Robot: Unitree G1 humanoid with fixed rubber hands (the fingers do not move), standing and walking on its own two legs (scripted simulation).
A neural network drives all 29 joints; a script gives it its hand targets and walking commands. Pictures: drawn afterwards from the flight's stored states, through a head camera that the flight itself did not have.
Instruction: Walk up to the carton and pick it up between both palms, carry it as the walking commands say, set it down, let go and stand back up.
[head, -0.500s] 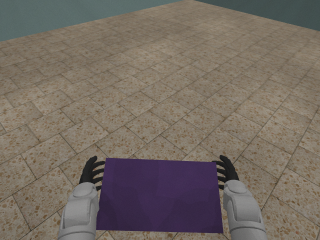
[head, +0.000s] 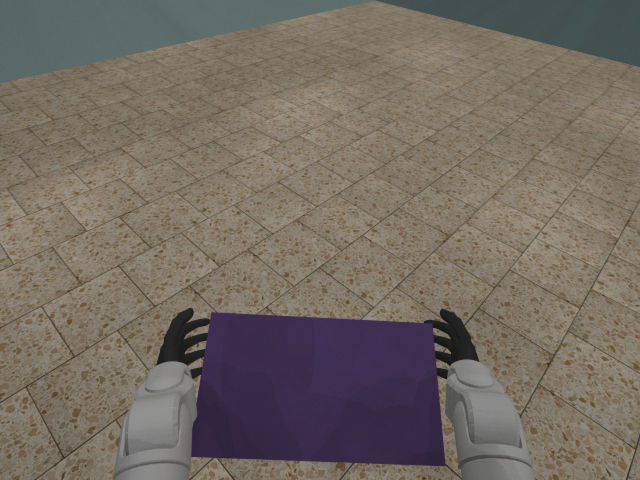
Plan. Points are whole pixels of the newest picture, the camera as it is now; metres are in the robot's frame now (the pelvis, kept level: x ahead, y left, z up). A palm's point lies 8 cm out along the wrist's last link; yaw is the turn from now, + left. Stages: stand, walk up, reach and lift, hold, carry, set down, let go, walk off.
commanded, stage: carry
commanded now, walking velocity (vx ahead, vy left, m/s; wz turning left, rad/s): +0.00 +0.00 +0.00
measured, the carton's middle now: (316, 392) +0.29 +0.00 -0.07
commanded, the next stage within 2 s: hold in 1.24 s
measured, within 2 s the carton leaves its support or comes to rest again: neither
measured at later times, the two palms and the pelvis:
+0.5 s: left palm (167, 376) +0.26 +0.18 +0.03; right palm (459, 376) +0.26 -0.18 +0.03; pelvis -0.01 +0.01 +0.00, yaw +0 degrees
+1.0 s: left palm (163, 378) +0.26 +0.19 +0.02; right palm (456, 376) +0.26 -0.17 +0.03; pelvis -0.01 +0.01 +0.00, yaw -1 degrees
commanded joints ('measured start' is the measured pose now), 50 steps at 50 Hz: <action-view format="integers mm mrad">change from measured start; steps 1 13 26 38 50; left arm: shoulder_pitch -532 -488 -473 -482 -471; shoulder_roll -849 -823 -861 -810 -810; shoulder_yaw -682 -668 -695 -711 -703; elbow -69 -54 -73 -133 -168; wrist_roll -258 -247 -275 -270 -301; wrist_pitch -35 -17 -30 -43 -55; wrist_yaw -332 -322 -327 -315 -314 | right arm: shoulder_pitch -573 -497 -526 -456 -480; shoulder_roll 861 870 879 873 865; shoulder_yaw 675 649 680 681 681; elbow -171 -109 -185 -146 -202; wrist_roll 277 275 283 278 304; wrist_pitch -59 -43 -59 -59 -72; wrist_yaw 352 356 350 352 344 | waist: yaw -5 8 3 5 2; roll -43 49 1 -18 -38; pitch -273 -253 -282 -312 -257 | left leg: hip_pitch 166 109 142 138 132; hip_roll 77 63 84 74 85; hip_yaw -80 -86 -99 -81 -94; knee -59 -92 -87 -47 -85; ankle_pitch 175 86 141 151 84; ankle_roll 42 40 67 47 59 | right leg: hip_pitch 41 -7 -6 4 -39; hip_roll -173 -180 -160 -170 -151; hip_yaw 157 178 179 184 178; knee -117 -166 -131 -111 -141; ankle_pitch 343 141 217 317 114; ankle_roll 26 20 22 26 27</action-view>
